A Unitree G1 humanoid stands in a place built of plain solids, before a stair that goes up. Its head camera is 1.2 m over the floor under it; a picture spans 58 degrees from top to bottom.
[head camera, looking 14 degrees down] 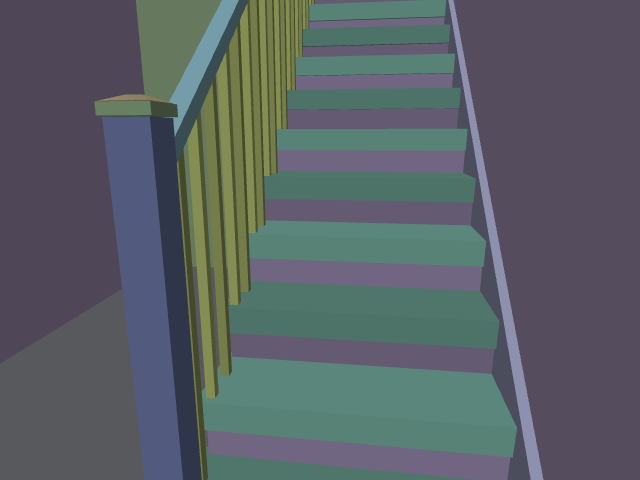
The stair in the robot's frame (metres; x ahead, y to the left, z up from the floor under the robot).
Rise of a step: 0.20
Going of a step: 0.26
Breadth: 0.94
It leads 7 degrees to the right of straight ahead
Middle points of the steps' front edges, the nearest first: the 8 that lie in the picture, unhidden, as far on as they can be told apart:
1.10 -0.08 0.40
1.36 -0.12 0.60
1.61 -0.15 0.81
1.87 -0.18 1.01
2.12 -0.22 1.21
2.38 -0.25 1.42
2.63 -0.28 1.62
2.89 -0.31 1.83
